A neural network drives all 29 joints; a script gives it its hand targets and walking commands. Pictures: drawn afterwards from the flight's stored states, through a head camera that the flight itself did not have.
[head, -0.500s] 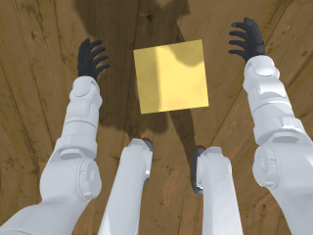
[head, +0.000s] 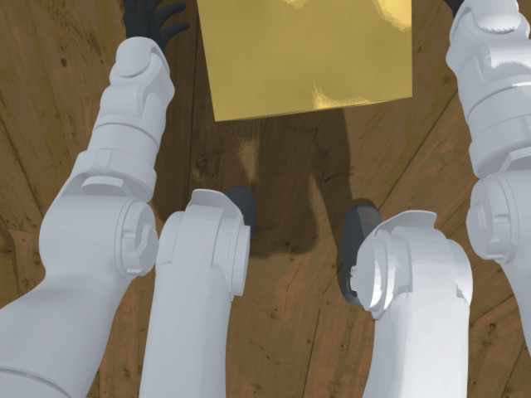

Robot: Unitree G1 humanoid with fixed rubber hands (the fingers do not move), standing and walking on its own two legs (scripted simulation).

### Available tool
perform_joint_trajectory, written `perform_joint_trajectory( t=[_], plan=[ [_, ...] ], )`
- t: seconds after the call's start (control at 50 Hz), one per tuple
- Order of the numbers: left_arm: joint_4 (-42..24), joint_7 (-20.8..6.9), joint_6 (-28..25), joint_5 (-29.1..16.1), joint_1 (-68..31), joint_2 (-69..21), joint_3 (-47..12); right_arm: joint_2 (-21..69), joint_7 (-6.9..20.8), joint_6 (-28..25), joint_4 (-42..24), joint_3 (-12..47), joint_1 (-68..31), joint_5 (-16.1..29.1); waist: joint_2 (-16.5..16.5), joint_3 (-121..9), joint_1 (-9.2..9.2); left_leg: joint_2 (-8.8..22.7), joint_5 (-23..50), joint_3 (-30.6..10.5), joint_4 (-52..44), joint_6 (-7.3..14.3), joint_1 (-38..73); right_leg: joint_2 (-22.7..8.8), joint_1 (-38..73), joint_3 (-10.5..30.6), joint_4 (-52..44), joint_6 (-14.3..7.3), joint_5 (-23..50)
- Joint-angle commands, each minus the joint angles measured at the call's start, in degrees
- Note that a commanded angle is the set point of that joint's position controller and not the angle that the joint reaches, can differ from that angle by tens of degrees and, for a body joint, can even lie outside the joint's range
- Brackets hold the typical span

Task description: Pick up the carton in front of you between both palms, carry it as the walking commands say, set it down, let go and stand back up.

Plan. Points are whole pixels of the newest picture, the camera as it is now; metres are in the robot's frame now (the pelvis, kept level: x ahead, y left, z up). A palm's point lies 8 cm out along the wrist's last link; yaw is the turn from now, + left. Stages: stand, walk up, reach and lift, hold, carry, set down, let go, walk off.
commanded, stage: reach and lift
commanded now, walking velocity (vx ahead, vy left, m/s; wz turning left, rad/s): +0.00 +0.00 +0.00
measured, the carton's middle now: (301, 36) +0.52 +0.02 -0.26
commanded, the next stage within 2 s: none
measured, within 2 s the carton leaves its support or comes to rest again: leaves its support in 0.82 s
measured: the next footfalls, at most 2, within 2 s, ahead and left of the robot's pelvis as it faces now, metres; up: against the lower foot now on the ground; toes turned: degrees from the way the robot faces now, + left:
none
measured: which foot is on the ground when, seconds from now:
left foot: down 0.00-1.00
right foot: down 0.00-1.00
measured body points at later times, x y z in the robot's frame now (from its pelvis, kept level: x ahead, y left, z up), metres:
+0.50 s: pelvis +0.01 +0.00 -0.01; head +0.37 -0.01 +0.25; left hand +0.52 +0.20 -0.19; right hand +0.57 -0.14 -0.20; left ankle +0.13 +0.13 -0.35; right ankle +0.12 -0.12 -0.35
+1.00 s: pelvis +0.01 +0.00 -0.01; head +0.34 -0.02 +0.29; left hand +0.53 +0.17 -0.14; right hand +0.56 -0.13 -0.15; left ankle +0.13 +0.13 -0.35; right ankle +0.12 -0.12 -0.35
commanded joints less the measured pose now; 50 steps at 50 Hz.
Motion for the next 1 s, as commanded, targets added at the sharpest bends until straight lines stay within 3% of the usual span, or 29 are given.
perform_joint_trajectory(
  t=[0.0, 0.08, 0.16, 0.26, 0.46, 0.54, 0.56, 0.58, 0.66, 0.74, 0.88, 0.98],
  plan=[
    [-5.72, 0.61, -2.29, -1.17, -13.54, 8.81, 0.25, -7.68, -0.57, -2.29, -6.01, 1.18, -16.97, 1.26, -5.4, -69.17, 2.32, 1.6, 13.03, 5.42, -6.59, -0.39, 33.41, -2.4, 35.4, -2.47, -8.15, -0.72, 9.29],
    [-3.31, 0.34, -2.47, -5.3, -13.09, 5.03, -4.0, -6.63, -0.63, -2.67, -7.9, 2.49, -17.67, 1.41, -6.81, -68.39, -0.16, 0.79, 17.3, 4.83, -4.68, -0.31, 33.52, -2.18, 36.02, -2.97, -6.52, -0.68, 14.1],
    [-3.47, 0.98, -2.79, -5.16, -9.89, 5.16, -3.55, -5.59, -0.67, -2.69, -8.59, 2.72, -14.95, 1.44, -7.83, -71.11, 0.63, 0.09, 19.8, 5.28, -3.93, -0.12, 34.47, -1.98, 38.54, -3.07, -5.52, -0.46, 17.16],
    [-1.5, 0.99, -3.02, -2.89, -7.29, 4.46, -2.03, -3.01, -0.44, -2.43, -5.44, 1.8, -10.92, 0.48, -7.01, -65.46, 1.22, 0.02, 17.11, 5.42, -4.53, -0.23, 30.94, -1.84, 34.31, -2.41, -6.37, -0.45, 15.07],
    [-4.0, 0.79, -3.51, -4.49, -13.55, -0.87, -6.15, 1.03, -0.9, -3.4, -5.21, 3.83, -15.18, 1.18, -5.67, -64.11, -0.33, -0.56, 14.48, 5.01, -5.48, -0.15, 30.23, -1.07, 33.45, -2.02, -7.97, -1.38, 12.46],
    [-1.17, 1.04, -3.5, -3.2, -14.32, -4.39, -5.3, 4.13, -1.32, -3.59, -4.05, 3.68, -17.05, -0.65, -5.92, -62.24, -0.6, -1.42, 12.6, 5.05, -6.04, -0.1, 31.02, -0.34, 33.31, -2.29, -8.8, -1.45, 10.22],
    [-0.56, 0.92, -3.44, -2.23, -14.44, -5.99, -4.94, 6.15, -1.15, -3.51, -3.99, 3.91, -17.72, -1.17, -6.02, -61.69, -0.3, -1.66, 12.37, 5.06, -6.19, 0.08, 31.76, -0.09, 32.9, -2.46, -9.05, -1.36, 9.61],
    [-2.4, -0.39, -3.5, -2.63, -18.74, -13.39, -7.81, 14.72, 0.08, -3.46, -4.97, 6.76, -20.92, -0.51, -6.46, -62.23, -0.23, -2.22, 12.85, 4.96, -6.12, 0.45, 31.28, 0.44, 32.97, -2.48, -9.06, -1.53, 10.03],
    [-5.27, -7.42, -0.93, 0.94, -32.63, -38.75, -10.62, 42.22, 6.53, -1.91, -4.16, 9.38, -28.97, -2.77, -6.47, -61.47, -1.13, -4.48, 12.59, 5.28, -4.44, 0.68, 28.53, 2.54, 30.62, -3.03, -7.7, -2.19, 10.95],
    [-8.65, -11.75, 1.75, 3.59, -35.6, -49.1, -10.1, 54.17, 10.14, -0.08, -7.08, 6.72, -28.59, -5.01, -5.84, -61.64, -1.25, -5.74, 14.01, 6.62, -3.57, 1.0, 28.37, 3.82, 27.9, -4.79, -7.1, -2.35, 12.15],
    [-19.06, -13.47, 5.34, 0.65, -34.05, -61.72, -15.77, 66.91, 10.73, 2.1, -21.7, 12.1, -29.61, -0.85, -6.55, -83.75, 0.19, -6.16, 23.86, 8.16, -2.54, 0.53, 37.83, 5.09, 40.61, -6.51, -5.89, -1.73, 23.03],
    [-30.25, -14.12, 9.71, 1.37, -33.43, -65.47, -21.27, 74.83, 9.98, 6.84, -31.43, 15.46, -25.36, -1.91, -6.9, -98.61, 0.17, -6.72, 22.52, 9.12, -5.61, 0.3, 41.74, 6.21, 49.62, -7.27, -8.86, -0.72, 23.8]
  ],
)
